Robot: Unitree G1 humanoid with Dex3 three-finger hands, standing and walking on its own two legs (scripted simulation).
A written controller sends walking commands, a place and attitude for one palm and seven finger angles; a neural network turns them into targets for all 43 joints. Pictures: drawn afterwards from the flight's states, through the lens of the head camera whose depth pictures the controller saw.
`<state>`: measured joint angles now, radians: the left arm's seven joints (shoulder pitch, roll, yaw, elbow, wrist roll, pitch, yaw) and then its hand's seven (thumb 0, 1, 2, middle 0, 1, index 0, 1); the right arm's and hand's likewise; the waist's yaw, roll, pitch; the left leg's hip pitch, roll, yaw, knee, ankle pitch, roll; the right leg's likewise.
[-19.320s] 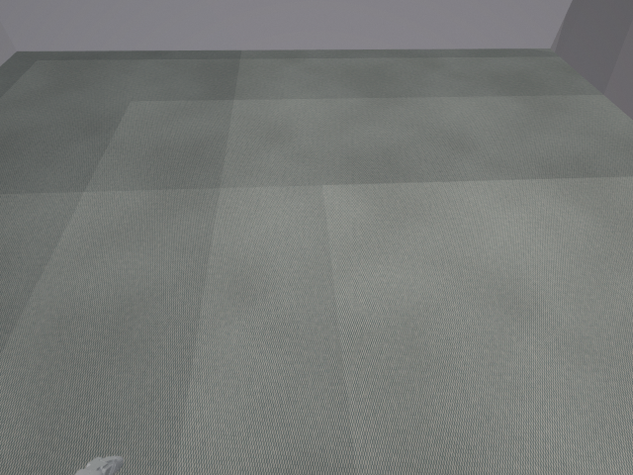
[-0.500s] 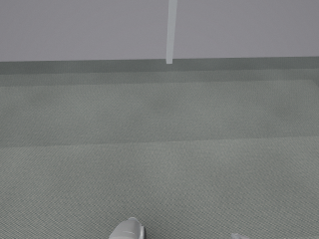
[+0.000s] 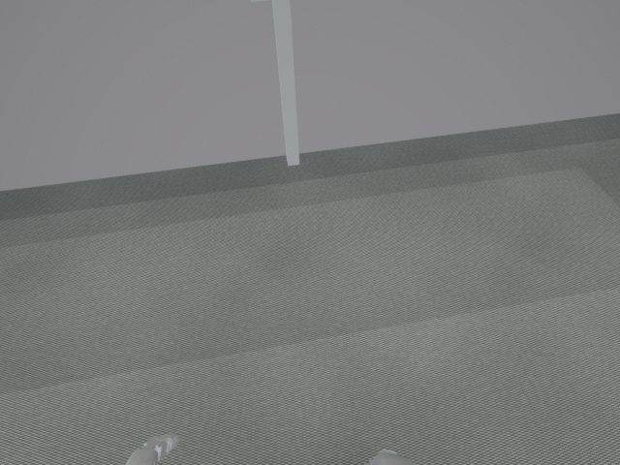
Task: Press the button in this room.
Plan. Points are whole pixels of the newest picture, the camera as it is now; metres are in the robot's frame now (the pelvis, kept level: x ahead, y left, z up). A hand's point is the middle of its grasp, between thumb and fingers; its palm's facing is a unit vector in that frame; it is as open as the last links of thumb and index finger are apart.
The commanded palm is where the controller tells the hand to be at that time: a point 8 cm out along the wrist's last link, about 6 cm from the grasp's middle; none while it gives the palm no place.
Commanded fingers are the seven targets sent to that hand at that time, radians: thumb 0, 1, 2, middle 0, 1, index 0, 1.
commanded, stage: turn or walk to find it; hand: left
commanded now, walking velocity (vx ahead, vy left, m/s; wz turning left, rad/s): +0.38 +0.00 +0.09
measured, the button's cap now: out of the picture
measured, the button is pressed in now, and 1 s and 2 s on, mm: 0 0 0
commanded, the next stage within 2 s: stand and wait in 0.50 s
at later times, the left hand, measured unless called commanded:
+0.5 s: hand out of the picture +0.11 +0.15 -0.17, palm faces +0.18 -0.97 -0.16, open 7.3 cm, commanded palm none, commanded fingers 0.00 0.90 0.90 -0.20 -0.30 -0.20 -0.30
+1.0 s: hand (218, 295) +0.44 +0.19 -0.16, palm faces +0.06 -0.97 -0.23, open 7.3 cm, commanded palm none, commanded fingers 0.00 0.90 0.90 -0.20 -0.30 -0.20 -0.30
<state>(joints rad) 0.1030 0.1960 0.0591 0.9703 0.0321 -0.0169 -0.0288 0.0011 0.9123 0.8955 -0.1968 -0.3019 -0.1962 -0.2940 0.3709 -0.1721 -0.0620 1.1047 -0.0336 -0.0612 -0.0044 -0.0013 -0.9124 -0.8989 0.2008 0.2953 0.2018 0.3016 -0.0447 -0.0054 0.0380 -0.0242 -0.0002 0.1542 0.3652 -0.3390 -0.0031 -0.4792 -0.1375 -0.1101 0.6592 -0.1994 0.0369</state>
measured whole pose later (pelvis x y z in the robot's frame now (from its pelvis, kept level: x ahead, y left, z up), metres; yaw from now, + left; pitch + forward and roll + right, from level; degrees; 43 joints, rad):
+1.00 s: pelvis +0.37 +0.01 +0.00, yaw +3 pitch -2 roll +1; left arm 0.17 0.16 0.02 1.05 0.02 -0.04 0.01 0.00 0.92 0.90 -0.20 -0.30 -0.20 -0.29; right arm 0.28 -0.16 -0.03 1.14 -0.02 0.00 -0.01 0.00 -0.92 -0.90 0.20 0.30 0.20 0.30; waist -0.02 0.03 0.04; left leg -0.20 0.04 0.14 0.66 -0.48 -0.01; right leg -0.29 -0.07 -0.13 0.58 -0.25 -0.02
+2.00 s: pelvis +0.49 +0.03 +0.01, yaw +4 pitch -1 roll +0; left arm 0.27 0.14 0.00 1.14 0.01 -0.02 0.05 0.01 0.93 0.89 -0.20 -0.30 -0.20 -0.29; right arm 0.27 -0.13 -0.01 1.18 -0.01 -0.02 -0.04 0.01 -0.91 -0.90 0.20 0.30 0.20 0.30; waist 0.00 0.00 0.03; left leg -0.09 0.05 0.13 0.40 -0.29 -0.02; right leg -0.13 -0.05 -0.13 0.44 -0.29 0.00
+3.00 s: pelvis +0.45 +0.02 -0.01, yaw -7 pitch +0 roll +2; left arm 0.24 0.19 0.08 0.99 0.03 0.04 0.00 0.00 0.91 0.89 -0.20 -0.30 -0.20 -0.29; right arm 0.20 -0.18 -0.08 1.05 -0.03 0.02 -0.03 0.00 -0.90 -0.90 0.20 0.30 0.20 0.30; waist 0.02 0.02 0.10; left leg -0.23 0.14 0.28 0.65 -0.38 -0.03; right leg -0.35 -0.04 -0.10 0.74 -0.35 0.01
